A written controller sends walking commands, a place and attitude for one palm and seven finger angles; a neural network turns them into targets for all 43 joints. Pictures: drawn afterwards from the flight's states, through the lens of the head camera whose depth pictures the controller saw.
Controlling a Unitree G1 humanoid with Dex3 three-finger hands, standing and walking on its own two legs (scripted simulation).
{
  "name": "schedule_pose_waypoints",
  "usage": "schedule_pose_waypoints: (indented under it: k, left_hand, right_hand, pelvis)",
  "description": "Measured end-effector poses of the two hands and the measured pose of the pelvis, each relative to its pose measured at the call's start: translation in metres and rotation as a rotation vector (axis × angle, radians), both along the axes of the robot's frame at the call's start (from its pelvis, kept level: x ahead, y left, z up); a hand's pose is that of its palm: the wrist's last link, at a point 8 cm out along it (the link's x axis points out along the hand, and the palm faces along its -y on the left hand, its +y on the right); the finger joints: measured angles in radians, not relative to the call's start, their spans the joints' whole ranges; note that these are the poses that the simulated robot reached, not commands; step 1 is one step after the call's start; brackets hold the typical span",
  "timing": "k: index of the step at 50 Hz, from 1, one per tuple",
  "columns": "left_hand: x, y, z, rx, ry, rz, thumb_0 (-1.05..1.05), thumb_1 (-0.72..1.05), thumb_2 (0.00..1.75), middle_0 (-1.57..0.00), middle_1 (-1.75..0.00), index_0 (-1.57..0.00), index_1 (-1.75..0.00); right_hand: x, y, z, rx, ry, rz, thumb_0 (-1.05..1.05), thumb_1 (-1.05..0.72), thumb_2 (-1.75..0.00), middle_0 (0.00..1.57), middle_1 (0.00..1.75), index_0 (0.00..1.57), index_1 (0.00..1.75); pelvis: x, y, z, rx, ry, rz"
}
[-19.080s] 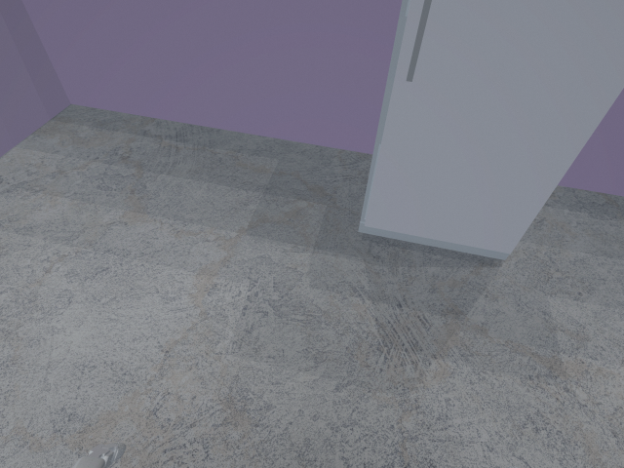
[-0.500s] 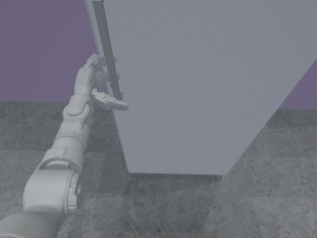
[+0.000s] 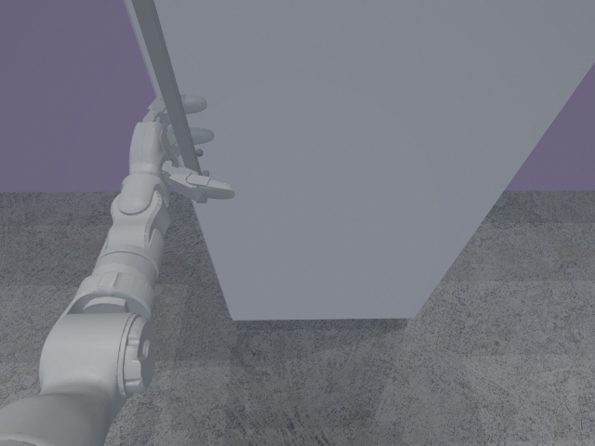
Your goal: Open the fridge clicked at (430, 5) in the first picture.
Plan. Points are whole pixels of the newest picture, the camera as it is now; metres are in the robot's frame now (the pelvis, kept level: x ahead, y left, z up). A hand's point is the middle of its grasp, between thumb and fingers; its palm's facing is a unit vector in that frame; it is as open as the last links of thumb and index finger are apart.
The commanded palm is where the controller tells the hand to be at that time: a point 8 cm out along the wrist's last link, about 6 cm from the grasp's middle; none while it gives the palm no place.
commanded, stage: slide the fingers in behind the handle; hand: left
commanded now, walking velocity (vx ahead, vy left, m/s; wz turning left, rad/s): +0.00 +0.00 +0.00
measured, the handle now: (182, 113) +0.52 +0.14 +0.17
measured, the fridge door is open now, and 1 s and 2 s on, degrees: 0 0 0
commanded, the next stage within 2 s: grip the handle and tug to test in 0.54 s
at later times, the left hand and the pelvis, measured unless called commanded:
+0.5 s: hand (200, 158) +0.46 +0.11 +0.14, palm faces -0.03 -1.00 +0.00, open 14.1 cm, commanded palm +0.44 +0.16 +0.14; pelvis +0.01 +0.00 +0.00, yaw +1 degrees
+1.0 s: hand (199, 157) +0.46 +0.11 +0.14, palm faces -0.04 -1.00 +0.00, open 10.9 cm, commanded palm +0.44 +0.17 +0.14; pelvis +0.00 +0.01 +0.00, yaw +0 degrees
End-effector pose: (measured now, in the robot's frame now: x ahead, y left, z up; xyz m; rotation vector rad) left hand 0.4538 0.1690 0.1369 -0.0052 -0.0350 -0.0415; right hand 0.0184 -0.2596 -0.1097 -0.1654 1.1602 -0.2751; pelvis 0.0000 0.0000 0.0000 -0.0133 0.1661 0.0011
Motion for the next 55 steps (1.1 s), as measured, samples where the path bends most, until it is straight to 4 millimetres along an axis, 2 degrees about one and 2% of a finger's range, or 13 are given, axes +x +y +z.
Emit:
schedule_pose_waypoints:
  k: [6, 20, 26, 35, 39, 45, 55]
  left_hand:
    - [-0.001, -0.005, -0.002, -0.008, 0.021, -0.001, -0.01, -0.5, 0.3, -0.29, -1.2, -0.3, -1.2]
    - [-0.013, -0.003, 0.002, 0.006, 0.009, 0.009, -0.01, -0.5, 0.3, -0.28, -1.2, -0.27, -1.2]
    - [-0.013, -0.003, 0.002, 0.007, 0.004, 0.008, -0.01, -0.5, 0.3, -0.28, -1.2, -0.26, -1.2]
    - [-0.011, -0.002, 0.001, 0.005, 0.009, -0.002, -0.01, -0.49, 0.31, -0.29, -1.2, -0.28, -1.2]
    - [-0.011, -0.002, 0.001, 0.003, 0.008, 0.001, -0.01, -0.44, 0.33, -0.3, -1.21, -0.29, -1.21]
    - [-0.01, -0.002, 0.0, 0.005, 0.006, 0.003, -0.01, -0.25, 0.41, -0.32, -1.24, -0.31, -1.24]
    - [-0.007, -0.001, -0.002, 0.006, 0.017, 0.0, 0.0, 0.18, 0.6, -0.37, -1.3, -0.36, -1.3]
  right_hand:
    - [0.008, -0.003, 0.001, 0.001, -0.014, 0.002, 0.01, -0.91, -0.89, 0.2, 0.3, 0.2, 0.3]
    - [0.051, 0.004, 0.004, 0.024, -0.105, 0.052, 0.01, -0.91, -0.89, 0.2, 0.3, 0.2, 0.3]
    - [0.058, 0.007, 0.005, 0.024, -0.116, 0.072, 0.01, -0.91, -0.89, 0.2, 0.3, 0.2, 0.3]
    - [0.05, 0.01, 0.003, 0.021, -0.091, 0.063, 0.01, -0.91, -0.89, 0.2, 0.3, 0.2, 0.3]
    - [0.042, 0.011, 0.003, 0.02, -0.08, 0.051, 0.01, -0.91, -0.89, 0.2, 0.3, 0.2, 0.3]
    - [0.03, 0.012, 0.001, 0.019, -0.055, 0.04, 0.01, -0.91, -0.89, 0.2, 0.3, 0.2, 0.3]
    - [0.015, 0.013, 0.001, 0.009, -0.036, 0.021, 0.01, -0.91, -0.89, 0.2, 0.3, 0.2, 0.3]
  pelvis:
    - [0.002, -0.002, 0.001, 0.001, -0.003, 0.001]
    - [0.006, -0.001, 0.003, 0.004, -0.022, 0.01]
    - [0.006, 0.0, 0.002, 0.003, -0.021, 0.015]
    - [0.005, 0.004, 0.002, 0.001, -0.02, 0.014]
    - [0.005, 0.005, 0.002, 0.0, -0.02, 0.011]
    - [0.002, 0.007, 0.001, -0.002, -0.02, 0.01]
    - [-0.002, 0.009, 0.001, -0.004, -0.014, 0.006]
